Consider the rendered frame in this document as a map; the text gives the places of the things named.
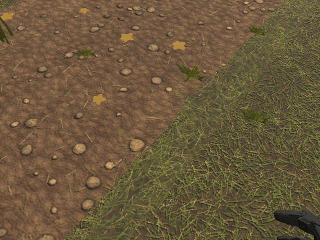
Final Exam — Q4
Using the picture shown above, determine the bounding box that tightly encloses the robot right hand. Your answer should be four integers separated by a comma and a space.
274, 209, 320, 240

